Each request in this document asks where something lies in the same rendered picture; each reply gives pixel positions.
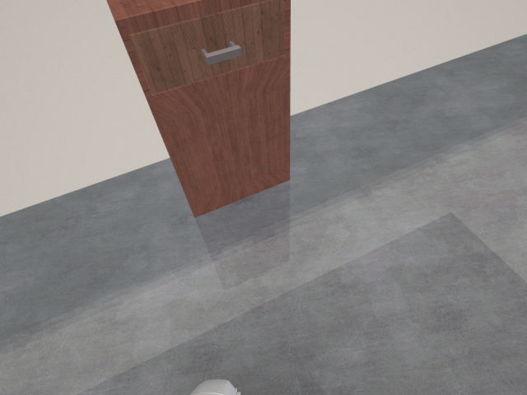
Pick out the drawer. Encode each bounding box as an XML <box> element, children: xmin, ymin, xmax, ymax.
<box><xmin>128</xmin><ymin>0</ymin><xmax>284</xmax><ymax>94</ymax></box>

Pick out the handle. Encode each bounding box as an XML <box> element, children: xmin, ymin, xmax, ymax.
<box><xmin>201</xmin><ymin>41</ymin><xmax>242</xmax><ymax>65</ymax></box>

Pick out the cabinet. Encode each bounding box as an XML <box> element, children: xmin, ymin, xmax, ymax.
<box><xmin>106</xmin><ymin>0</ymin><xmax>291</xmax><ymax>218</ymax></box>

